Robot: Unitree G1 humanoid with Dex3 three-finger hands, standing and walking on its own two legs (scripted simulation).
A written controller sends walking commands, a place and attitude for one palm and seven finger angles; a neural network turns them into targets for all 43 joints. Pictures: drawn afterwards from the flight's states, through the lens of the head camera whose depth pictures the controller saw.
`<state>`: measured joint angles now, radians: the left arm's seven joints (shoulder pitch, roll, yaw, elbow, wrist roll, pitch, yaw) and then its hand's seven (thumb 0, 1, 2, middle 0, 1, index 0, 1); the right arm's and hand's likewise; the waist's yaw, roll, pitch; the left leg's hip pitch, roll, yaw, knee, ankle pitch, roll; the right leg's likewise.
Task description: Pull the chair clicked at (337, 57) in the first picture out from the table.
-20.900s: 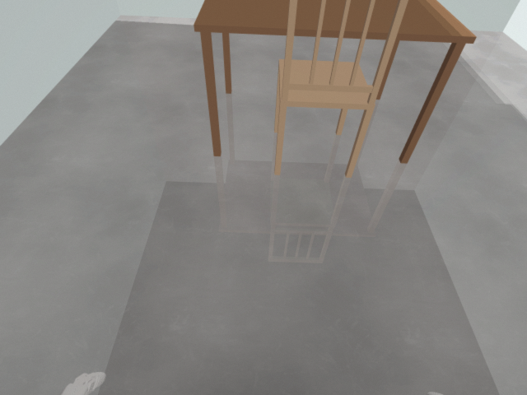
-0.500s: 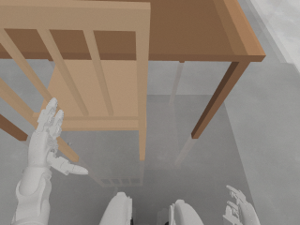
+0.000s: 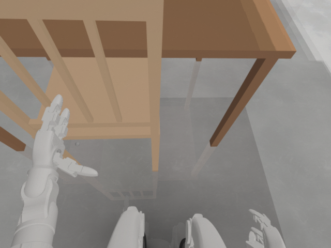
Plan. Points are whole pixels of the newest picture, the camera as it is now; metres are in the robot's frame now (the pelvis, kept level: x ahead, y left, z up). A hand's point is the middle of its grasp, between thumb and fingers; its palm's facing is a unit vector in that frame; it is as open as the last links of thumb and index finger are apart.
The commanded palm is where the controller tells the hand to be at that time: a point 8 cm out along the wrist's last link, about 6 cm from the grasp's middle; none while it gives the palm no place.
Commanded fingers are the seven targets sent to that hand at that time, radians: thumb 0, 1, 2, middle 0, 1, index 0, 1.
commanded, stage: aim the fingers beside a spindle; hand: left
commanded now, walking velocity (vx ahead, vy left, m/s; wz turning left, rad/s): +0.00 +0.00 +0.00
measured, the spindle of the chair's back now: (70, 84) +0.47 +0.25 +0.07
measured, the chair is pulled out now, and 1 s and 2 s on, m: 0.00 0.00 0.00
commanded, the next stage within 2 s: push the fingers through the gap in 1.90 s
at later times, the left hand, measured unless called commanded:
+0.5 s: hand (80, 145) +0.34 +0.21 +0.03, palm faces +0.04 -1.00 -0.04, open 16.9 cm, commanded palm +0.31 +0.27 +0.03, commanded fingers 0.00 -0.50 0.30 -0.06 -0.08 -0.06 -0.08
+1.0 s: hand (76, 141) +0.34 +0.22 +0.03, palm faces +0.07 -1.00 -0.07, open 16.9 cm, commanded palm +0.31 +0.26 +0.03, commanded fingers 0.00 -0.50 0.30 -0.06 -0.08 -0.06 -0.08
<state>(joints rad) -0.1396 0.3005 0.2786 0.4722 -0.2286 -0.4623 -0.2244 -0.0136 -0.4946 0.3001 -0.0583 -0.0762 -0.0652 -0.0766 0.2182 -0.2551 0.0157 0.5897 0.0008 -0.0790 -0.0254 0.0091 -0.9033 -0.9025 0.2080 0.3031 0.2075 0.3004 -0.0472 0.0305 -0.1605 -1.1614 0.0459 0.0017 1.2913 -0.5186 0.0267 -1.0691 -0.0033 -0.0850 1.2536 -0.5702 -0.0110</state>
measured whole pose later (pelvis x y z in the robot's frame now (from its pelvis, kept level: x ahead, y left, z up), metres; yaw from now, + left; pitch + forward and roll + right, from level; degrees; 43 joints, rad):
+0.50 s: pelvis +0.00 +0.00 +0.00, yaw +0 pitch +22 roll -3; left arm -0.08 0.28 0.26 0.40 -0.23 -0.46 -0.23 -0.01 -0.49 0.30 -0.06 -0.08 -0.07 -0.08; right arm 0.21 -0.25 0.01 0.58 0.00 -0.08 -0.02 0.01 -0.90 -0.90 0.21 0.30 0.21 0.30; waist -0.05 0.03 -0.16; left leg -1.14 0.05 0.01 1.27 -0.52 0.03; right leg -1.05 0.00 -0.08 1.23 -0.57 -0.01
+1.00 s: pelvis +0.00 +0.00 +0.00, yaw +0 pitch +22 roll -3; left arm -0.11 0.30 0.28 0.41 -0.23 -0.45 -0.21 -0.01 -0.49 0.30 -0.06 -0.08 -0.07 -0.08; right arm 0.21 -0.25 0.01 0.58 0.00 -0.07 -0.02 0.01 -0.90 -0.90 0.21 0.30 0.21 0.30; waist -0.06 0.03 -0.16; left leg -1.14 0.05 0.00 1.28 -0.52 0.03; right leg -1.05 0.00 -0.08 1.24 -0.56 -0.01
